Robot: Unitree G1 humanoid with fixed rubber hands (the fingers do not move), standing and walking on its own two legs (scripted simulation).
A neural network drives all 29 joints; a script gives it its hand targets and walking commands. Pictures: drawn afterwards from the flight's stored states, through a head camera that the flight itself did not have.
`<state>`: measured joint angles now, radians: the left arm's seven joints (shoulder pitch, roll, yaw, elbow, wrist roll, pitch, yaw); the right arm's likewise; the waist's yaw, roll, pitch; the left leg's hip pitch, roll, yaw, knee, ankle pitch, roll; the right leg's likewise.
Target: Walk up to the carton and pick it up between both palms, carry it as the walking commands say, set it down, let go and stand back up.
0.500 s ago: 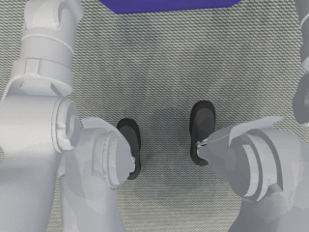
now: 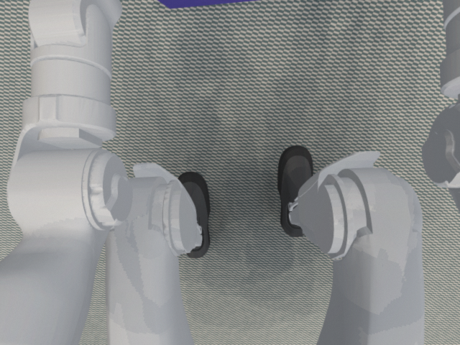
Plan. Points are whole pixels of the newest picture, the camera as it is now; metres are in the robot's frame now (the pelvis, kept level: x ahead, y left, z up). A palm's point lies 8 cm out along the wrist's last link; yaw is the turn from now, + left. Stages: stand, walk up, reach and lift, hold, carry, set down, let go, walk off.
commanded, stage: reach and lift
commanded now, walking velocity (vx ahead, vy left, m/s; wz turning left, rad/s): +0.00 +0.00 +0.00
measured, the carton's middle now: out of the picture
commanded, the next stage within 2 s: none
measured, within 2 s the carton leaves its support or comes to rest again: neither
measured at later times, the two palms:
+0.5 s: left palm out of the picture +0.55 +0.12 -0.09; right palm out of the picture +0.56 -0.24 -0.08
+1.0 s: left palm out of the picture +0.53 +0.13 -0.04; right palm out of the picture +0.54 -0.23 -0.02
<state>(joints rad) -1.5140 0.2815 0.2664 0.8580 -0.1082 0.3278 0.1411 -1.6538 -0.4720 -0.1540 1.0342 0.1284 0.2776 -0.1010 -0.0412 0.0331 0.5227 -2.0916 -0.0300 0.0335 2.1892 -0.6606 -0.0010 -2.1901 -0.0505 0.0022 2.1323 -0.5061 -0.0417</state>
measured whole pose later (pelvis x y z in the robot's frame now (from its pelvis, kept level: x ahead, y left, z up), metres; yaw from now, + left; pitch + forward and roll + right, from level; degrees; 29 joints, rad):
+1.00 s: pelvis -0.03 +0.00 +0.09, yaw +0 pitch +29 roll +3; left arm -1.42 0.16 0.46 0.56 0.09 0.48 0.10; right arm -1.53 -0.33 -0.35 0.72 -0.04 0.45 -0.12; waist -0.05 0.01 0.52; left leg -1.85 -0.04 0.02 1.87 -0.52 -0.02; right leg -1.93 -0.01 0.02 1.82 -0.40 -0.02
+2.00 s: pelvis -0.04 -0.01 +0.18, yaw -1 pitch +21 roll +2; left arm -1.24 0.12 0.47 0.47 0.12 0.49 0.06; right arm -1.34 -0.21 -0.38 0.56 -0.09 0.48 -0.13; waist -0.03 0.01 0.52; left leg -1.46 -0.04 0.00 1.53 -0.43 -0.02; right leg -1.53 0.00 0.02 1.48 -0.33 -0.01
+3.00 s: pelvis +0.06 -0.01 +0.33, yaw -2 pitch +27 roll +1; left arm -0.61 -0.11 0.52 0.43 0.32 0.41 -0.10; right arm -0.68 0.06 -0.46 0.50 -0.28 0.38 -0.03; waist -0.01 0.01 -0.05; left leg -1.02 -0.02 -0.03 0.85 -0.31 -0.01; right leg -1.08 0.01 0.01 0.82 -0.22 -0.02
